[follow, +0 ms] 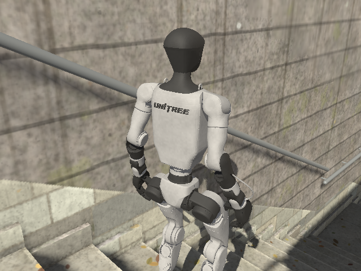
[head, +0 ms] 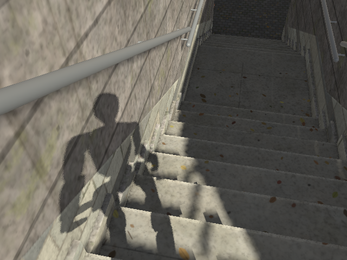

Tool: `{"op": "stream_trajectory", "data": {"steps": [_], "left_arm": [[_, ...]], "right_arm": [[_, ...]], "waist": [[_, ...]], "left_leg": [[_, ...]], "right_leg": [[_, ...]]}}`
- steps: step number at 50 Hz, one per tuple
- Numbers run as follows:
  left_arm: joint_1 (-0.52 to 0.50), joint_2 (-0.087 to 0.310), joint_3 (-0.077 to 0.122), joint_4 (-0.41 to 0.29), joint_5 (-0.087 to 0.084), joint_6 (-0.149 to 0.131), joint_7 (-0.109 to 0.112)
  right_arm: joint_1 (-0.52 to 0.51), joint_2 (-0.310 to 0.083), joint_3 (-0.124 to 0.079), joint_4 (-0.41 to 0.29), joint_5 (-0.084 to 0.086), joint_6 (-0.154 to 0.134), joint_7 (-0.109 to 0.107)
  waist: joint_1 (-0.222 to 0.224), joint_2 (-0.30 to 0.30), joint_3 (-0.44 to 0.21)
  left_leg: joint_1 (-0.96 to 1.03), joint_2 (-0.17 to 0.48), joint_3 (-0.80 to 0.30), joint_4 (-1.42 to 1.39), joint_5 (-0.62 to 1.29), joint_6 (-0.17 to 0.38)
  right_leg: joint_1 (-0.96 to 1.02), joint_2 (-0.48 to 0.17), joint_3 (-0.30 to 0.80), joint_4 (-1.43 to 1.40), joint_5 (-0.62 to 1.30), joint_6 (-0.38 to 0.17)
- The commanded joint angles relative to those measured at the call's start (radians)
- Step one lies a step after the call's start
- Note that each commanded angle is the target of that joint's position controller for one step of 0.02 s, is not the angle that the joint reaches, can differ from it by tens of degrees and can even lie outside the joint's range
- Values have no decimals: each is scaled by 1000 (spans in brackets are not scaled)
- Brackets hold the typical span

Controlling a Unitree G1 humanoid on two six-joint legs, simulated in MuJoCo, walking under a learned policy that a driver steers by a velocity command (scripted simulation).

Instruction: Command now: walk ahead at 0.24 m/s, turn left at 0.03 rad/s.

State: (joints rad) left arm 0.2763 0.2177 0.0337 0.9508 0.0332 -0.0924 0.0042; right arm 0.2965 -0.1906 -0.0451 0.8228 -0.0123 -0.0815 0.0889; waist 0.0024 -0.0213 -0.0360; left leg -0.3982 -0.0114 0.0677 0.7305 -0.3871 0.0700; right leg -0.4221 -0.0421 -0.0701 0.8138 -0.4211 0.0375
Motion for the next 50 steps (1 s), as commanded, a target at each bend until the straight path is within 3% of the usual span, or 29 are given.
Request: {"op": "stream_trajectory", "data": {"steps": [1, 3, 4, 5, 6, 8, 9, 10, 11, 13, 14, 15, 18, 19, 21, 26, 28, 30, 31, 32, 33, 34, 35, 37, 40, 44, 46, 48, 50], "left_arm": [[-16, 57, 5, -60, -12, -30, 30], [111, 71, 13, -10, -10, -51, 16], [248, 125, 34, 33, -1, -64, 12], [474, 169, 42, 90, 55, -71, -2], [557, 135, 37, 139, 91, -53, -22], [394, 62, 21, 137, 64, -21, -69], [216, 106, 33, 59, -52, 15, -19], [171, 93, 25, 28, -39, 29, -12], [171, -63, -24, 47, 54, 7, -44], [191, -51, -35, 70, 100, -6, -33], [220, 147, 28, 49, -32, 7, -14], [313, -37, -50, 154, 94, -34, -15], [530, -48, -71, 229, 89, -61, 19], [431, -59, -83, 178, 68, -55, 22], [369, 6, -82, 150, 71, -38, -11], [413, 48, -50, 148, 0, -41, 11], [385, 86, -27, 110, -13, -24, 4], [319, 43, -47, 122, 0, 3, -34], [320, 37, -48, 127, -6, 30, -71], [453, -92, -68, 113, -5, 30, -102], [307, 9, -40, 22, -21, 11, -111], [112, 35, -34, -56, -29, 2, -113], [40, 2, -55, -111, -13, -8, -99], [61, -18, -64, -105, 37, -19, -62], [204, -8, -45, 65, 42, 2, -101], [310, 103, 15, 79, 82, 3, -64], [49, 116, 21, -39, 69, -8, -21], [-171, 115, 20, -134, 1, -33, 20], [269, 157, 40, 44, -38, -67, 54]], "right_arm": [[1, -111, -36, -24, -16, -8, -51], [-117, -144, -56, -62, -44, 2, -55], [-183, -115, -63, -75, -63, -4, -56], [-220, -58, -49, -106, -71, -19, -46], [-193, -8, -37, -88, -47, -32, -51], [-78, -55, -48, -20, -48, -34, -65], [-15, -71, -52, 29, -32, 42, -102], [-20, -73, -52, 45, -45, 85, -106], [-52, 21, -10, 15, -71, 44, -22], [30, 24, 16, 48, -106, 22, 42], [-75, -58, -34, 37, -50, 81, -44], [-96, 9, 35, 4, -85, 31, 12], [-242, -28, 27, -28, -98, 15, -3], [-284, -36, 35, -38, -102, 7, -2], [-300, -12, 47, -50, -90, 12, 4], [-436, -54, 48, -88, -79, 10, 15], [-308, -81, 36, -6, -82, 3, 14], [78, -147, 1, 140, -71, -1, -8], [459, -161, -20, 243, -70, 1, -32], [541, -247, -45, 249, -79, 19, -36], [504, -252, -53, 224, -104, 20, -19], [366, -220, -48, 179, -120, 8, -30], [180, -132, -16, 110, -79, 2, -31], [-94, -78, 18, 46, -18, -28, -40], [-76, -145, 10, 19, -74, -67, -25], [-40, -183, 1, 26, -117, -49, -13], [66, -195, -13, 87, -84, -34, -27], [63, -196, -33, 101, -23, -16, -37], [33, -172, -41, 75, -60, -15, -7]], "waist": [[-1, 112, 47], [74, 14, 93], [133, -152, 82], [215, -203, 55], [209, -62, 158], [76, 39, 83], [-61, 103, 80], [-37, 36, 61], [-15, -120, 76], [-15, 19, 81], [-61, 32, 74], [41, -14, 49], [122, -80, 88], [111, 2, 70], [75, -77, 115], [130, -43, 184], [112, -14, 130], [-51, 40, 111], [-182, 178, -52], [-109, 374, -358], [-144, 191, -397], [-137, 45, -255], [-71, -18, -189], [103, 54, 69], [154, 40, 1], [146, 111, 7], [30, 128, 41], [-20, 41, 45], [97, -224, -183]], "left_leg": [[7, 310, -476, -348, -387, 246], [-229, 124, -147, -158, -253, 130], [-407, -3, -16, 173, -144, 48], [-706, -79, -164, 431, -208, 35], [-997, -111, -371, 518, -106, 56], [-990, -61, -347, 620, 136, 36], [-623, 27, -255, 407, 184, -16], [-422, 4, -164, 383, 216, -52], [-471, 44, -150, 586, 476, -16], [-495, 50, -141, 564, 621, 19], [-394, 57, -70, 375, 545, -23], [-581, 116, -210, 404, 782, -20], [-847, 90, -198, 185, 846, -24], [-633, 97, -137, -27, 1012, -13], [-235, 64, -60, 40, 1026, -11], [-214, 41, -30, -252, 700, -41], [-31, 23, 19, -318, 627, -50], [286, 103, -40, -569, 883, -22], [778, 179, -39, -574, 1198, 97], [1314, 448, -225, -81, 1979, 357], [1328, 501, -335, -25, 1944, 414], [1151, 496, -290, -84, 1748, 374], [858, 483, -276, -157, 1390, 295], [97, 328, -156, -349, 1021, 211], [-313, 175, -30, -283, 1001, 205], [-293, 236, -126, -150, 630, 219], [3, 342, -297, -104, 355, 225], [190, 344, -401, -52, 254, 218], [-174, 90, -91, 484, 253, 108]], "right_leg": [[48, 20, 7, -137, -4, -94], [286, -15, 128, -280, -122, -205], [443, -119, 401, -398, -54, -316], [666, -247, 746, -474, 87, -440], [786, -335, 793, -474, 211, -470], [678, -274, 550, -379, 352, -392], [439, -239, 344, -395, 523, -212], [250, -170, 261, -442, 577, -189], [75, -128, 223, -480, 329, -261], [-16, -120, 219, -419, 184, -307], [109, -137, 240, -436, 498, -221], [160, -132, 241, -362, 289, -280], [466, -149, 298, -270, 252, -267], [290, -92, 201, -243, 235, -248], [-98, -70, 182, -295, 128, -255], [148, -55, 234, -80, 389, -178], [184, -29, 214, 72, 617, -148], [112, -6, 225, 392, 609, -111], [-121, 49, 166, 728, 463, -47], [-452, 119, 83, 1242, -537, 55], [-647, 64, 115, 1315, -582, 65], [-775, 18, 59, 1249, -544, 53], [-748, -73, 137, 1038, -427, 12], [-442, -131, 156, 529, -128, -12], [49, -81, 59, 305, 521, 9], [126, -6, 2, 466, 319, 6], [-182, -50, 80, 392, 58, -19], [-229, -27, 74, -11, -74, -2], [473, -51, 178, -157, 425, -137]]}}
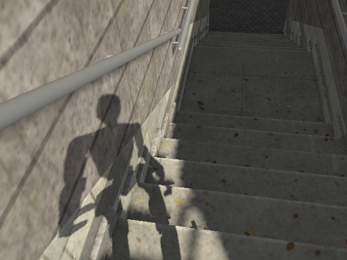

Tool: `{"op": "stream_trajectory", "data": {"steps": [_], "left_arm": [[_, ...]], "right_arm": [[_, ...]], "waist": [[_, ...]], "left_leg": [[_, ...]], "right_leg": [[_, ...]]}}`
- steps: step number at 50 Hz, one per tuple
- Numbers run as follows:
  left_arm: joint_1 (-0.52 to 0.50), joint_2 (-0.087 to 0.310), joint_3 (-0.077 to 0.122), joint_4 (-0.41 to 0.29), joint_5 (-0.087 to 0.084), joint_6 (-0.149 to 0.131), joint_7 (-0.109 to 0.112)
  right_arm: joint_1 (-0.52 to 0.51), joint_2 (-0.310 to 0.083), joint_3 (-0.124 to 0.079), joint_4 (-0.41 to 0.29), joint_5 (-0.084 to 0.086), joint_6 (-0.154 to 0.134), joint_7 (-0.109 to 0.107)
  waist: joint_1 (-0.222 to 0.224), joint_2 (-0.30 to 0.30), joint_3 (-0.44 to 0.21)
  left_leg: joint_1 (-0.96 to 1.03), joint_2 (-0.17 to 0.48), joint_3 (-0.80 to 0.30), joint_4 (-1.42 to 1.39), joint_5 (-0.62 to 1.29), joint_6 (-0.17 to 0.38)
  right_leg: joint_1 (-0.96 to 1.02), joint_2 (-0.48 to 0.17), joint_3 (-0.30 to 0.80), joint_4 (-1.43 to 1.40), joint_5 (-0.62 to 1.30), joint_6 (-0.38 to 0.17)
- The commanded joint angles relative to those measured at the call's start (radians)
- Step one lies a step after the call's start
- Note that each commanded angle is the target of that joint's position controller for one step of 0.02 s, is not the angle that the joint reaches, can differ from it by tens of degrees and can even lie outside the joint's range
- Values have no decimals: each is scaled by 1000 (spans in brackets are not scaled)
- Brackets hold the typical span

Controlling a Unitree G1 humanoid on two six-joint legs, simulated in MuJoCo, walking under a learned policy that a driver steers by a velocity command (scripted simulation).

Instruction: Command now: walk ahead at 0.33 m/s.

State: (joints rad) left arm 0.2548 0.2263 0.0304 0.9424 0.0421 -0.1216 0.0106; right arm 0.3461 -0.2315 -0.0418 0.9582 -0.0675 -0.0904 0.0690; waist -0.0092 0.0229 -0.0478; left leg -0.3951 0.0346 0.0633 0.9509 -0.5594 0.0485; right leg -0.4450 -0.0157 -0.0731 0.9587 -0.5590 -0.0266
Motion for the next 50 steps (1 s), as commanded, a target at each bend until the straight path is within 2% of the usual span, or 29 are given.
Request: {"op": "stream_trajectory", "data": {"steps": [1, 2, 4, 7, 12, 17, 19, 21, 22, 23, 24, 25, 26, 28, 29, 31, 33, 35, 37, 40, 41, 42, 43, 44, 45, 46, 47, 48, 50], "left_arm": [[402, 244, 57, 62, -21, -58, 31], [581, 269, 77, 94, 43, -55, -11], [309, 170, 57, 90, 27, -13, -67], [86, -34, -13, 45, 41, 29, -58], [180, 109, -21, 54, 32, -49, 0], [323, 185, -2, 86, 8, -4, -44], [275, 136, -7, 74, 2, -2, -46], [235, 98, -5, 62, 18, 7, -60], [189, 162, 9, 30, 1, 19, -77], [96, 185, 14, 11, 38, 27, -120], [289, 38, -14, 59, 29, 30, -150], [229, 2, -27, -21, -5, 21, -151], [50, 1, -39, -116, -14, 7, -130], [-38, 57, -24, -105, 46, 11, -65], [-13, 53, -28, -71, 72, 27, -57], [79, 43, -26, 0, 70, 47, -70], [156, 21, -44, 25, 56, 27, -83], [-89, 74, -33, -61, 76, 29, -75], [-234, 70, -40, -84, 48, 27, -63], [-197, 42, -46, -83, 42, 39, -78], [-230, 15, -30, -106, -85, 54, -71], [-190, 80, -37, -97, 45, 49, -77], [-124, 61, 0, -60, -70, 38, -53], [186, 232, 41, 25, 26, 36, -56], [470, 360, 111, 108, 42, 30, -71], [471, 376, 93, 100, 37, 39, -98], [511, 301, 79, 104, 68, 46, -109], [420, 250, 61, 89, 47, 45, -109], [258, 55, -12, 67, 60, 49, -104]], "right_arm": [[-25, -46, -28, -84, -1, -30, 27], [-237, -67, -30, -165, 51, -53, 22], [-256, -85, -33, -149, 51, -37, -10], [32, 17, 12, -14, -49, 8, 8], [-263, -92, 5, -60, -23, 15, 37], [-426, -91, 37, -133, -23, 25, 37], [-408, -122, 25, -119, -20, 20, 26], [-147, -183, -5, -33, -28, 15, 1], [5, -174, -17, 23, -10, -4, 1], [327, -195, -41, 104, 10, -12, 0], [461, -207, -41, 139, -42, 3, 7], [506, -195, -40, 143, -81, 9, 10], [356, -191, -39, 97, -59, -4, 1], [-33, 78, 53, -12, -26, -15, -20], [-124, 66, 63, -45, -23, -17, -22], [-34, -45, 43, -28, 9, -33, -24], [19, -114, 29, -18, -40, -53, -16], [170, -34, 51, 36, -14, -79, -67], [259, 17, 66, 57, 9, -63, -87], [233, -34, 59, 46, -34, -20, -45], [200, -115, -7, 2, 121, 14, -109], [209, -58, 47, 43, -44, -1, -68], [188, -127, -20, 7, 69, 32, -116], [190, -128, 21, 82, -111, 25, -17], [317, -30, 25, 132, -72, 15, 56], [476, 41, 25, 108, -14, 11, 96], [261, -45, 8, 27, 33, 11, 90], [82, -39, 21, -85, 32, 6, 63], [104, 37, 59, -81, 25, 6, -7]], "waist": [[110, -405, -116], [260, -170, 18], [92, 17, 82], [-89, -49, 38], [39, -52, 13], [124, -70, 161], [120, -72, 146], [50, -3, 95], [-37, 37, 112], [-172, 79, 16], [-117, 245, -225], [-150, 71, -226], [-126, 33, -50], [24, -127, 67], [79, 25, 135], [67, 13, 70], [76, 3, 30], [-63, 10, 46], [-118, -27, 66], [-71, 72, 124], [-100, 23, 118], [-57, 39, 199], [-47, -31, 163], [111, -6, 103], [205, -182, -89], [90, -362, -372], [169, -267, -202], [165, -225, -138], [20, -54, 98]], "left_leg": [[-633, -126, -26, 650, -131, 20], [-981, -210, -253, 629, -113, 19], [-1005, -30, -279, 559, 126, 24], [-570, 27, -180, 458, 602, 26], [-240, 6, -103, -72, 1156, -27], [-332, 7, -72, -370, 804, -43], [-228, 7, -37, -406, 723, -33], [40, -28, 5, -525, 687, -14], [272, -48, 49, -669, 671, 11], [708, 46, -55, -521, 847, 123], [1104, 279, -275, -238, 1421, 366], [1122, 353, -466, -306, 1378, 406], [954, 412, -571, -423, 852, 410], [347, 274, -396, -564, 457, 279], [32, 204, -334, -587, 462, 299], [-263, 138, -262, -580, 401, 306], [-408, 90, -185, -447, 451, 273], [90, 175, -293, -280, 343, 232], [104, 134, -269, -118, 227, 167], [-309, 94, -242, -150, 89, 149], [-142, 98, -225, -156, 233, 110], [-189, 174, -289, -56, 79, 106], [-43, 72, -188, 85, 232, 87], [-136, 155, -254, 306, 225, 37], [-358, -26, -163, 821, 163, -35], [-550, -85, -77, 1220, -234, -45], [-757, -94, -73, 1312, -219, -41], [-975, -47, -81, 1246, -103, -13], [-846, 83, -237, 1044, 283, 59]], "right_leg": [[692, -214, 540, -355, 1185, -260], [759, -297, 833, -372, 1223, -324], [539, -317, 615, -276, 1007, -250], [8, -132, 294, -317, 791, -137], [-138, -30, 148, -253, 303, -100], [192, -122, 377, -160, 398, -176], [206, -113, 388, -84, 586, -154], [229, -31, 318, 114, 727, -97], [123, -12, 269, 271, 871, -85], [-202, 13, 279, 609, 802, -49], [-534, 135, 140, 1119, -287, 23], [-712, 112, 184, 1089, -281, 12], [-891, 18, 222, 946, -114, 41], [-692, -141, 270, 414, 307, -35], [-494, -167, 220, 315, 319, -51], [-179, -145, 126, 189, 519, -17], [5, -89, 46, 271, 617, 4], [-468, -186, 209, -63, 865, 23], [-404, -185, 188, -395, 1045, 46], [71, -85, 44, -281, 1038, 35], [96, -30, 71, -414, 932, 52], [103, -89, 51, -428, 924, 8], [178, -66, 86, -607, 843, 17], [462, -90, 44, -521, 1012, -55], [875, -175, 101, -309, 1238, -245], [1108, -312, 278, -200, 1460, -366], [981, -330, 373, -273, 1425, -359], [860, -401, 508, -395, 724, -364], [312, -435, 576, -539, 234, -293]]}}
Over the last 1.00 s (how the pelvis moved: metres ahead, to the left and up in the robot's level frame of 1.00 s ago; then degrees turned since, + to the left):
0.39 -0.06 -0.19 -1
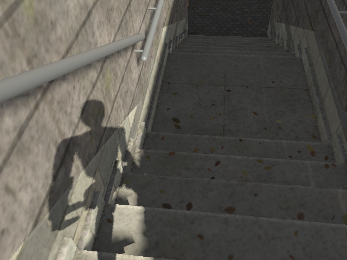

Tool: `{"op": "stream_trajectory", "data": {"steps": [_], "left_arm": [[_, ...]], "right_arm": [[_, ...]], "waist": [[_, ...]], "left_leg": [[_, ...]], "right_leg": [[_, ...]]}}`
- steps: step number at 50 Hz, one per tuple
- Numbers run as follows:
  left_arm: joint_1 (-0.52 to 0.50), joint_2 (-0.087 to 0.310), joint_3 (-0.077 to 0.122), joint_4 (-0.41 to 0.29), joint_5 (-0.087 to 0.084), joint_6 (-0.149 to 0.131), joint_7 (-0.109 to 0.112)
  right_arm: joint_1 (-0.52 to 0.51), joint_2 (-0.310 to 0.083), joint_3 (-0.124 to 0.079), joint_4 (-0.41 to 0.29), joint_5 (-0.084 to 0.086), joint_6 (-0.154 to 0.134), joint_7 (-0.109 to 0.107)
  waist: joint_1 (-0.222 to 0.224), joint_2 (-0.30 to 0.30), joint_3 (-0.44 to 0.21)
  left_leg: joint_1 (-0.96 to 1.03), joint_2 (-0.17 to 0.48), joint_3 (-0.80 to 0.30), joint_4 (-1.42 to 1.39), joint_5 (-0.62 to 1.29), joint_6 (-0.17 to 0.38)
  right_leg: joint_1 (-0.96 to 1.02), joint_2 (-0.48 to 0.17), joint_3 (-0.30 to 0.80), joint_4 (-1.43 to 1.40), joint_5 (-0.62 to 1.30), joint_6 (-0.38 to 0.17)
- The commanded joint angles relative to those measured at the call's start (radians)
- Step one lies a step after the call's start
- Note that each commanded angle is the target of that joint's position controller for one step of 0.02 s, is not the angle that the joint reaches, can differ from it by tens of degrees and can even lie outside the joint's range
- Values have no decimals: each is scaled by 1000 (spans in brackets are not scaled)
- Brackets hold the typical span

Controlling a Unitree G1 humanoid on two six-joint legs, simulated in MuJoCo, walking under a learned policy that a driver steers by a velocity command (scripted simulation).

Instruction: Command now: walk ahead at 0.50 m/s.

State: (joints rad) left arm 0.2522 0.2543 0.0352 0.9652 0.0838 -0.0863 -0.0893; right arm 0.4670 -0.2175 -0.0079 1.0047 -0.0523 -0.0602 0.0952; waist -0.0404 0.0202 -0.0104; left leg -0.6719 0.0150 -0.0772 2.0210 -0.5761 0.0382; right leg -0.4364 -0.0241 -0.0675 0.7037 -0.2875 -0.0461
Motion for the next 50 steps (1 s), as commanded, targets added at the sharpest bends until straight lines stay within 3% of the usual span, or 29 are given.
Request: {"op": "stream_trajectory", "data": {"steps": [1, 2, 5, 7, 9, 12, 14, 15, 17, 19, 22, 23, 24, 25, 26, 27, 29, 31, 32, 34, 36, 37, 39, 41, 42, 44, 46, 47, 50], "left_arm": [[214, -4, -34, 43, 29, 13, 4], [120, -68, -51, 17, 16, -13, 31], [37, 24, -41, -8, -3, -79, 60], [120, 83, -39, 40, 43, -67, 51], [169, 72, -45, 52, 39, -52, 42], [560, -54, -67, 212, 35, -47, 107], [646, -81, -73, 261, 35, -34, 117], [499, -132, -97, 161, 1, -34, 119], [309, -38, -86, 93, 43, -33, 55], [227, 28, -60, 51, 17, -55, 42], [341, 66, -24, 73, -36, -53, 91], [353, 81, -19, 87, -28, -30, 84], [318, 85, -23, 85, -14, -8, 62], [395, 48, -37, 122, 29, 8, 17], [515, -83, -50, 148, -7, 20, -20], [497, -109, -53, 110, -36, -4, -38], [171, 3, -26, -19, -55, -16, -26], [99, -2, -26, -54, -31, -26, 20], [110, -45, -37, -43, -6, -28, 31], [126, -84, -37, 22, 14, -15, 18], [87, -50, -17, -6, 5, -3, 13], [114, -62, -26, -4, 4, -5, 8], [-33, -43, -29, -40, -18, -11, 13], [-118, -40, -40, -49, -46, -15, 19], [-108, -40, -34, -31, -38, 1, 22], [-166, 4, -26, -53, -21, 14, 16], [-321, 27, -22, -92, -11, 24, 24], [-345, 14, -23, -90, 5, 30, 15], [-50, 23, 7, 32, -7, 9, 37]], "right_arm": [[-5, 48, 34, -130, -10, -12, -37], [-26, 96, 54, -148, -46, -9, -40], [-152, -11, 27, -170, -48, -10, -23], [-94, -29, 30, -144, -61, -9, 12], [-122, -57, 28, -171, -71, -16, 8], [-397, -15, 61, -262, -56, -8, -46], [-458, 12, 66, -267, -54, -8, -34], [-486, -48, 56, -244, -75, -16, -9], [-475, -8, 65, -277, -88, 8, 13], [-469, -87, 37, -289, -80, 26, 10], [-622, -81, 44, -299, -64, 4, 7], [-551, -67, 42, -261, -57, -4, 3], [-303, -99, 19, -169, -33, -21, -10], [10, -192, -37, -76, -36, -35, -31], [268, -213, -57, -24, -77, -25, -30], [305, -251, -72, -30, -68, -22, -18], [193, -189, -54, -42, -37, -8, -9], [-48, -19, 13, -102, -49, -21, -15], [-142, 70, 42, -138, -36, -51, -44], [-223, 6, 38, -170, -11, -82, -70], [-70, -36, 27, -99, -31, -73, -78], [-15, -35, 23, -67, -51, -74, -84], [130, 74, 55, -11, -52, -75, -111], [124, 30, 44, -14, -51, -63, -109], [104, 32, 44, -43, -44, -48, -84], [105, 9, 36, -36, -50, -42, -65], [218, 48, 38, 22, -34, -27, -102], [284, 6, 23, 52, -24, -12, -113], [187, -84, -17, 70, -45, 9, -93]], "waist": [[-2, -36, 133], [-39, -33, 146], [3, -59, 62], [-14, -50, 65], [9, -28, 68], [222, -45, 75], [240, -52, 103], [204, 32, 91], [122, -118, 99], [79, -69, 152], [201, -40, 174], [180, -48, 127], [89, 3, 58], [-19, 40, -32], [-56, 251, -310], [-48, 216, -395], [-73, 71, -187], [85, -69, 11], [149, -44, 28], [147, 20, 87], [120, 49, 41], [115, 37, 4], [1, 13, 2], [1, -38, 16], [13, -21, 17], [18, -13, 88], [-67, -24, 158], [-102, -53, 182], [28, -45, 94]], "left_leg": [[-479, 133, -109, -114, 351, 82], [-438, 139, -104, -323, 525, 105], [-73, 87, 37, -836, 818, 34], [40, 50, 75, -712, 834, 19], [-96, 69, 34, -743, 721, 5], [-904, 103, -212, -1079, 815, -51], [-999, 105, -162, -1155, 829, -42], [-637, 135, -23, -1411, 1102, -18], [235, 42, 159, -1222, 1215, 12], [288, 42, 127, -1235, 1050, -1], [97, 52, 96, -1647, 749, -2], [208, 36, 128, -1697, 761, 4], [454, 59, 110, -1812, 929, 25], [844, 90, 159, -1761, 1166, 82], [1368, 258, 11, -1377, 1630, 282], [1483, 389, -95, -1247, 1759, 375], [1167, 448, -178, -1465, 1205, 351], [591, 391, -72, -1568, 873, 281], [366, 310, 13, -1624, 814, 228], [130, 262, 78, -1747, 731, 251], [229, 296, 73, -1710, 852, 269], [292, 283, 101, -1620, 889, 251], [618, 308, 71, -1500, 698, 190], [526, 241, 157, -1441, 579, 134], [287, 182, 229, -1462, 520, 129], [221, 233, 190, -1420, 370, 125], [476, 275, 142, -1328, 303, 103], [555, 284, 115, -1293, 338, 84], [484, 231, 201, -1000, 635, 25]], "right_leg": [[79, -457, 582, -352, -73, -301], [-23, -344, 485, -375, -72, -253], [-261, -167, 213, -424, -125, -245], [-302, -143, 161, -304, -57, -227], [-107, -191, 228, -236, 14, -257], [793, -302, 531, -73, 85, -303], [843, -276, 539, -13, 167, -286], [495, -165, 336, 29, 59, -239], [-365, -58, 184, -104, -247, -211], [-351, -93, 193, -76, -241, -196], [195, -130, 288, 97, 65, -171], [252, -118, 291, 208, 196, -169], [217, -76, 250, 429, 267, -133], [38, -40, 173, 675, 309, -70], [-299, 76, 140, 1190, -411, 23], [-515, 45, 127, 1340, -517, 51], [-774, -5, 96, 1375, -374, 52], [-616, -106, 156, 1087, -59, -25], [-445, -170, 188, 783, 152, -62], [-246, -147, 148, 499, 314, -53], [-297, -152, 125, 445, 301, -29], [-305, -152, 131, 445, 362, -20], [-589, -207, 208, 133, 610, 9], [-467, -217, 199, -49, 803, 3], [-171, -142, 80, -52, 874, 16], [-94, -103, 57, 9, 821, 18], [-276, -125, 33, -193, 701, 3], [-280, -120, 26, -323, 724, -17], [187, -45, -56, -395, 734, -12]]}}
Over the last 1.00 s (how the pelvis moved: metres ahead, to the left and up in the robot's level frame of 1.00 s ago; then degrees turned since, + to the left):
0.50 -0.14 -0.30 -1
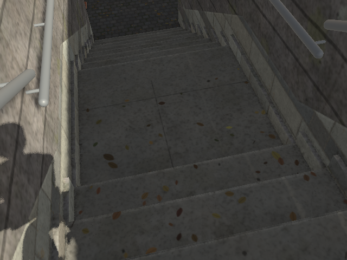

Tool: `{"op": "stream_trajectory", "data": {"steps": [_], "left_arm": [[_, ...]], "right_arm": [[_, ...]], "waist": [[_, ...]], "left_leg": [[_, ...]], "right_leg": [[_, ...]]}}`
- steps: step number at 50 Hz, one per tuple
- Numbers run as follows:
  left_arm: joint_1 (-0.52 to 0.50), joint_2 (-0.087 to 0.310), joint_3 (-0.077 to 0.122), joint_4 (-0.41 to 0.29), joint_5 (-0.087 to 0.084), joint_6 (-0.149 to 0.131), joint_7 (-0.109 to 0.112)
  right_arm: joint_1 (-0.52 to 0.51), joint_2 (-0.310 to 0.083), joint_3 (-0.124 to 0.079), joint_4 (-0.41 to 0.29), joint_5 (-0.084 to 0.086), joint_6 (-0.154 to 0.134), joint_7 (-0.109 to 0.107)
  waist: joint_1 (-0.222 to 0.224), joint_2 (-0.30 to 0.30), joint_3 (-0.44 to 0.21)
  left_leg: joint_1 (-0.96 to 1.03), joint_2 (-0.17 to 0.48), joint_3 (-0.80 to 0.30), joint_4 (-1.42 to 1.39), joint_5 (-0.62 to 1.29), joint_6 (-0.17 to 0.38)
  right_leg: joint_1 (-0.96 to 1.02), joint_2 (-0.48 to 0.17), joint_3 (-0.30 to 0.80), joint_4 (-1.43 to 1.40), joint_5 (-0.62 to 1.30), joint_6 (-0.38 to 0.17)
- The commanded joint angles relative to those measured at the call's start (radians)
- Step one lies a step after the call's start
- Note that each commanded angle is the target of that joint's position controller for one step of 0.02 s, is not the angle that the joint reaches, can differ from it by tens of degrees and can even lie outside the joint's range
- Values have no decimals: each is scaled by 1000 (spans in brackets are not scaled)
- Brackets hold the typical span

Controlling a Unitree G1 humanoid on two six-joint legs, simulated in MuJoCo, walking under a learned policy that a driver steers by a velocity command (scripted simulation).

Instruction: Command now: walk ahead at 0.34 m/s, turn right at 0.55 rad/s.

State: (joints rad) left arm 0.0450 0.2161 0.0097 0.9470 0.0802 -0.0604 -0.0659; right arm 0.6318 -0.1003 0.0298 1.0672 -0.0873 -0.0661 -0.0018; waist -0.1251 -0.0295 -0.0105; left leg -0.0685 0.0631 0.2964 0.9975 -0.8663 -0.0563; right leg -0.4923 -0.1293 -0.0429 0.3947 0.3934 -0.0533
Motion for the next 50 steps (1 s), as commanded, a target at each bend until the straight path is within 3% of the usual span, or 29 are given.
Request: {"op": "stream_trajectory", "data": {"steps": [1, 2, 3, 4, 5, 6, 7, 8, 9, 10, 12, 14, 16, 17, 18, 19, 20, 22, 24, 27, 29, 31, 33, 37, 39, 40, 41, 43, 50], "left_arm": [[366, 122, 66, 91, 9, -14, 39], [504, 240, 118, 105, 20, -17, 36], [659, 320, 140, 137, -17, -5, 42], [714, 287, 135, 151, -1, -7, 48], [636, 249, 128, 103, -29, -20, 70], [527, 212, 106, 62, -41, -29, 59], [342, 145, 80, 12, -39, -30, 45], [320, 116, 71, 0, -21, -28, 28], [215, 89, 58, -50, -31, -56, 26], [148, 107, 64, -89, -28, -76, 19], [121, 222, 94, -139, -10, -74, -5], [47, 190, 85, -170, 21, -63, -22], [-191, 113, 48, -239, -41, -56, -31], [-93, 101, 62, -215, -82, -52, -42], [293, 71, 87, -162, -89, -29, -44], [298, 84, 92, -143, -91, -15, -13], [344, 82, 90, -115, -64, -11, 9], [347, 60, 73, -98, -35, -6, 22], [394, -11, 50, -71, -48, -20, -3], [374, 46, 56, -46, -92, -29, -29], [198, 262, 97, -108, -109, -29, -20], [127, 185, 89, -125, -113, -3, -38], [154, 172, 97, -104, -124, 14, -32], [215, 85, 86, -67, -107, 20, -22], [233, 97, 95, -49, -99, 27, -22], [160, 2, 46, -54, -71, 52, 49], [182, 6, 44, -51, -75, 65, 84], [194, 48, 41, -33, -86, 78, 108], [194, 69, 22, 39, -84, 87, 107]], "right_arm": [[66, -197, -61, 30, -25, 18, 25], [-13, -177, -53, -5, -12, 24, 49], [87, -33, -18, -59, -18, 15, 96], [-174, -146, -47, -155, 26, 6, 116], [-394, -164, -50, -286, 50, -18, 97], [-463, -204, -63, -314, 58, -34, 59], [-389, -177, -50, -325, 31, -45, 44], [-356, -169, -49, -309, 30, -43, 18], [-213, -79, -35, -257, 16, -40, -1], [-101, -63, -34, -196, 12, -31, 9], [-92, -106, -48, -163, 26, -19, 53], [116, -117, -52, -77, 26, -24, 91], [300, -200, -103, -33, 11, -42, 90], [188, -270, -113, -82, 23, -58, 90], [-111, -385, -115, -188, 48, -82, 114], [-298, -303, -100, -250, 52, -85, 110], [-364, -237, -83, -272, 66, -81, 101], [-450, -180, -65, -277, 70, -44, 93], [-516, -191, -44, -260, 63, -22, 103], [-463, -195, -17, -186, 130, -30, 133], [-210, -281, -78, -142, 127, -23, 119], [-330, -244, -82, -136, 113, -32, 100], [-374, -200, -81, -127, 107, -38, 101], [-374, -205, -88, -109, 113, -31, 108], [-387, -225, -96, -104, 113, -27, 105], [-361, -167, -75, -79, 98, 32, 25], [-362, -178, -71, -78, 104, 56, -14], [-408, -189, -65, -81, 110, 74, -38], [-458, -172, -58, -26, 110, 85, -28]], "waist": [[180, -30, 14], [281, -106, -86], [257, -337, -495], [355, -127, -462], [366, -82, -315], [297, 52, -218], [176, 111, -111], [119, 73, 14], [48, 41, 49], [5, 73, 56], [7, -10, -40], [-55, -13, -53], [-217, 63, -60], [-150, 214, -33], [122, 431, -45], [153, 281, -10], [174, 213, -66], [191, 71, -82], [251, 20, -71], [250, 68, -39], [57, -72, -136], [99, 36, -70], [110, 67, -17], [124, 53, -37], [133, 27, -24], [98, -15, -51], [117, -21, -45], [129, -3, -33], [132, 23, 43]], "left_leg": [[-208, 118, -111, 214, 867, 68], [-443, 64, -116, 511, 645, 24], [-685, -4, -170, 1025, -65, -50], [-922, 7, -229, 1132, -113, -59], [-1075, 37, -286, 1042, -105, -55], [-980, 81, -299, 910, -62, -30], [-871, 118, -351, 659, 40, 14], [-678, 111, -328, 608, 11, 21], [-532, 137, -371, 364, 309, 42], [-387, 120, -346, 90, 646, 42], [-198, 19, -238, 118, 862, 26], [44, -8, -239, 137, 1033, 4], [285, -41, -197, -57, 923, -5], [135, 41, -308, -329, 1319, 120], [-58, 282, -671, -559, 1432, 371], [-156, 308, -634, -555, 1302, 407], [-173, 306, -591, -526, 1325, 390], [-372, 335, -681, -476, 1005, 317], [-625, 206, -448, -422, 1020, 220], [-585, 52, -282, -376, 815, 80], [-319, -3, -235, -360, 614, 41], [-226, -37, -176, -396, 506, 47], [-170, -14, -200, -440, 682, 70], [-44, -8, -222, -507, 898, 79], [-15, -16, -221, -533, 854, 71], [19, 49, -237, -555, 1036, 61], [14, 48, -239, -556, 1049, 64], [27, 46, -242, -591, 1014, 68], [46, 47, -261, -712, 846, 66]], "right_leg": [[568, 79, -121, -122, 241, -22], [895, -3, -53, -70, 415, -133], [1447, -254, 201, 327, 947, -436], [1416, -271, 302, 284, 946, -414], [1207, -284, 310, 230, 612, -370], [884, -293, 316, 175, 447, -358], [578, -277, 243, 147, 297, -336], [211, -270, 226, 74, 302, -350], [-12, -220, 204, 4, 220, -324], [-146, -145, 133, -19, 135, -289], [-218, -74, 125, 29, 128, -283], [-367, -31, 54, 183, 28, -196], [-482, 73, -4, 414, -38, -79], [-357, 179, -49, 670, -379, -9], [-288, 219, 38, 769, -1076, 21], [-290, 185, 87, 884, -1154, 23], [-291, 145, 105, 974, -1112, 48], [-242, 45, 190, 920, -871, 161], [64, 47, 87, 800, -688, 202], [317, 110, -23, 348, -481, 176], [311, 90, 69, 197, -179, 43], [175, 84, 76, 131, -482, 13], [159, 100, 55, 141, -454, 19], [185, 105, 23, 135, -364, 36], [188, 101, 26, 102, -387, 32], [252, 56, 52, 144, -162, 12], [284, 44, 53, 145, -139, 14], [304, 33, 63, 117, -155, 14], [303, 25, 80, 15, -337, 14]]}}
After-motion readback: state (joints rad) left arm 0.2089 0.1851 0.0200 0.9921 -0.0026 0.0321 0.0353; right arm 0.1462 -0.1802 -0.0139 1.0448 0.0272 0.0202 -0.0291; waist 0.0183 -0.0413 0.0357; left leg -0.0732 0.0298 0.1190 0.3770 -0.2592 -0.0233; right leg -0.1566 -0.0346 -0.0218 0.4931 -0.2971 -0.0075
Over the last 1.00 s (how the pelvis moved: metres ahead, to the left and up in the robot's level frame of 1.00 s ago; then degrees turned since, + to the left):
0.60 -0.02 -0.26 -14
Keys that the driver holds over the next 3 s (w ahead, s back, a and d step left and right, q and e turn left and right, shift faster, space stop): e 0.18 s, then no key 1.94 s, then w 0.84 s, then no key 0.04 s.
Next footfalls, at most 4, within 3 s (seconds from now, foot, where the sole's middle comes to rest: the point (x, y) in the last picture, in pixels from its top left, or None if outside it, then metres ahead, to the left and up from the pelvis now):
0.02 right None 0.19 -0.11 -0.83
0.32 left None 0.22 0.13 -0.83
2.78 right None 0.49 -0.23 -1.00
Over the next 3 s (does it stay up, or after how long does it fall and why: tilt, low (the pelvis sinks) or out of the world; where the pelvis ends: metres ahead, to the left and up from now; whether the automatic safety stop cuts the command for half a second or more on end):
stays up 0.48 -0.15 -0.25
